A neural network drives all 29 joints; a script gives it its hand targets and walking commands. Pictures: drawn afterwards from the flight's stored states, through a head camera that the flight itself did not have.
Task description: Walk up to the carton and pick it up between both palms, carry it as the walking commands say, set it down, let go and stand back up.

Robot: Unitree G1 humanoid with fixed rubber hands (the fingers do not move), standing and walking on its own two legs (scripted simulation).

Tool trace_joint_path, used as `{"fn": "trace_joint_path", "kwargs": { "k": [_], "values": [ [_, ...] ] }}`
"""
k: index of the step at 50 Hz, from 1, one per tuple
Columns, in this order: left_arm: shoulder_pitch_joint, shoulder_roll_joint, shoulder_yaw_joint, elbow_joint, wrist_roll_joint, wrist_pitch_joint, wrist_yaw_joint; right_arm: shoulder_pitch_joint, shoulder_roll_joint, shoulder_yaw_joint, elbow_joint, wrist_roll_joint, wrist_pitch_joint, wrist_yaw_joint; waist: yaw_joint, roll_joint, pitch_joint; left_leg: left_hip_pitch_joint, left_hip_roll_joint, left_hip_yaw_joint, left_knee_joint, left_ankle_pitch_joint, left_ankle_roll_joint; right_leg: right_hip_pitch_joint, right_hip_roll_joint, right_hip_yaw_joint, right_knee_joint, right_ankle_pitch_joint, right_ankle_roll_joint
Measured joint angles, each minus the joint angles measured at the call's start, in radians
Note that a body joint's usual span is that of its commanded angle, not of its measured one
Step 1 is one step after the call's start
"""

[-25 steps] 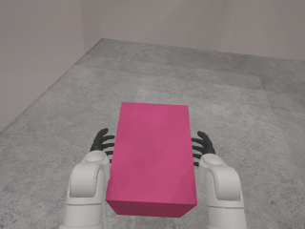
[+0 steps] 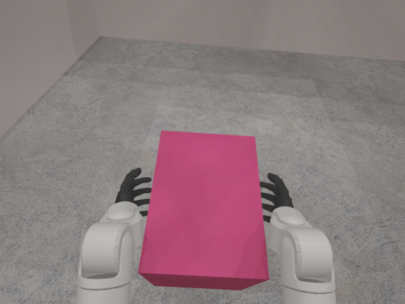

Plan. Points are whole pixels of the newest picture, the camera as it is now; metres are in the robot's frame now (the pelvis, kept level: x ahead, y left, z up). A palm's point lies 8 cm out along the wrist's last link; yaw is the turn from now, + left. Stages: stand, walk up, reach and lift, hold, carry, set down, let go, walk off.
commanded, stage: carry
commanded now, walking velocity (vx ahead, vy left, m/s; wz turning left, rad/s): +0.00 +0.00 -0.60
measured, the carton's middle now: (202, 214) +0.32 +0.00 +0.02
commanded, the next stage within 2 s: none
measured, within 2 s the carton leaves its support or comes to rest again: neither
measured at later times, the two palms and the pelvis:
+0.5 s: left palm (181, 211) +0.28 +0.04 +0.09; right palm (340, 254) +0.21 -0.22 +0.09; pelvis -0.03 -0.02 +0.00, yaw -13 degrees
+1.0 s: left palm (259, 224) +0.24 -0.09 +0.11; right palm out of the picture +0.09 -0.31 +0.11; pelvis -0.07 -0.04 +0.00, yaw -35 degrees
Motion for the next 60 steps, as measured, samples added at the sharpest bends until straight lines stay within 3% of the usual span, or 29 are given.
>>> {"fn": "trace_joint_path", "kwargs": {
  "k": [6,10,14,17,19,22,25,28,31,33,36,40,47,50,51,54,57,60],
  "values": [
    [0.000,0.000,-0.011,-0.011,0.005,0.007,0.002,0.015,-0.002,-0.003,-0.024,0.008,0.005,0.004,0.000,-0.004,-0.001,-0.028,0.032,0.016,0.039,-0.019,-0.025,-0.032,0.023,0.019,0.017,0.008,-0.007],
    [0.012,0.002,-0.011,-0.027,0.005,0.010,0.004,0.016,-0.002,0.002,-0.021,0.011,0.004,0.007,0.003,-0.013,-0.005,-0.028,0.039,0.043,0.039,-0.017,0.002,-0.055,0.025,0.041,0.035,0.007,0.002],
    [0.020,0.003,0.009,-0.041,-0.004,0.007,0.000,-0.008,0.001,0.016,0.002,-0.004,-0.001,0.006,0.029,0.012,0.004,-0.012,0.085,0.106,0.044,-0.026,-0.002,-0.109,-0.024,-0.011,0.142,-0.094,0.038],
    [0.001,0.001,0.012,-0.033,-0.016,0.004,-0.006,-0.011,0.002,0.009,-0.004,-0.017,-0.005,-0.002,0.028,0.022,0.015,-0.004,0.112,0.129,0.058,-0.028,-0.017,-0.080,-0.064,-0.018,0.080,-0.046,0.049],
    [-0.015,-0.003,0.007,-0.013,-0.012,-0.006,-0.009,-0.009,0.001,-0.002,-0.009,-0.017,-0.009,-0.004,0.025,0.035,0.022,-0.016,0.138,0.115,0.092,-0.048,-0.042,-0.071,-0.051,-0.033,0.048,0.045,0.038],
    [-0.022,-0.004,-0.003,0.014,-0.005,-0.012,-0.009,-0.004,0.000,-0.015,-0.007,-0.010,-0.005,-0.005,0.009,0.017,0.025,-0.076,0.067,-0.021,0.221,-0.248,-0.114,-0.087,-0.039,-0.015,0.034,0.042,0.013],
    [-0.017,-0.004,-0.003,0.005,0.009,-0.019,-0.007,-0.009,0.001,-0.012,-0.015,0.005,-0.003,-0.007,-0.011,0.002,0.039,-0.103,-0.006,-0.105,0.300,-0.251,-0.128,-0.085,-0.029,0.012,-0.019,0.080,0.011],
    [-0.022,-0.005,0.000,-0.019,0.019,-0.024,-0.004,-0.014,0.002,-0.007,-0.032,0.017,-0.012,-0.009,-0.019,-0.013,0.042,-0.082,-0.054,-0.138,0.242,-0.231,-0.121,-0.092,-0.016,0.040,-0.057,0.118,0.010],
    [-0.024,-0.005,-0.004,-0.042,0.025,-0.024,-0.002,-0.018,0.003,-0.008,-0.044,0.021,-0.021,-0.008,-0.014,-0.032,0.031,-0.011,-0.085,-0.140,0.070,-0.187,-0.101,-0.109,-0.003,0.070,-0.073,0.142,0.016],
    [-0.021,-0.004,-0.002,-0.051,0.028,-0.019,0.000,-0.020,0.004,-0.004,-0.038,0.021,-0.025,-0.005,-0.014,-0.053,0.020,0.049,-0.090,-0.109,-0.073,-0.036,-0.056,-0.121,0.001,0.092,-0.057,0.144,0.025],
    [0.009,0.002,0.003,-0.059,0.023,-0.007,0.002,-0.021,0.004,0.008,-0.007,0.015,-0.018,0.005,0.002,-0.032,0.010,0.065,-0.047,-0.066,-0.068,-0.021,-0.005,-0.182,-0.009,0.026,0.138,-0.069,0.057],
    [0.011,0.002,-0.005,-0.049,-0.001,0.013,-0.001,-0.004,0.001,0.000,0.001,-0.003,-0.010,0.008,0.024,-0.002,0.014,0.123,0.014,-0.014,-0.110,-0.023,-0.017,-0.199,-0.063,-0.035,0.311,-0.080,0.082],
    [-0.031,-0.006,0.009,-0.030,0.005,0.013,0.008,-0.026,0.004,-0.008,-0.004,-0.007,-0.001,0.005,0.014,0.016,0.007,0.137,0.119,0.061,-0.072,-0.039,-0.069,-0.079,-0.090,-0.076,0.117,-0.072,0.091],
    [-0.051,-0.010,0.021,-0.012,0.010,0.016,0.007,-0.035,0.006,-0.009,0.004,-0.010,0.005,0.003,0.005,0.013,0.001,0.115,0.163,0.082,0.008,-0.075,-0.105,0.013,-0.079,-0.097,-0.079,0.059,0.077],
    [-0.059,-0.012,0.017,0.005,0.012,0.009,0.005,-0.039,0.005,-0.020,0.009,-0.011,0.004,0.002,0.004,0.033,0.005,0.089,0.182,0.054,0.064,-0.099,-0.116,0.004,-0.060,-0.100,-0.073,0.077,0.058],
    [-0.068,-0.015,0.009,0.046,0.014,-0.003,0.000,-0.035,0.005,-0.038,0.017,-0.008,0.009,-0.005,-0.014,0.038,0.033,-0.019,0.105,-0.080,0.285,-0.290,-0.152,-0.043,-0.049,-0.079,-0.012,0.052,0.013],
    [-0.057,-0.012,0.017,0.041,0.021,-0.014,-0.009,-0.030,0.004,-0.029,0.002,0.010,0.012,-0.011,-0.033,0.028,0.061,-0.094,0.025,-0.131,0.391,-0.271,-0.143,-0.061,-0.044,-0.053,-0.026,0.071,0.001],
    [-0.044,-0.009,0.020,0.002,0.022,-0.027,-0.016,-0.030,0.005,-0.018,-0.026,0.023,-0.001,-0.015,-0.033,0.015,0.076,-0.123,-0.021,-0.144,0.370,-0.230,-0.129,-0.074,-0.030,-0.028,-0.048,0.100,-0.012]
  ]
}}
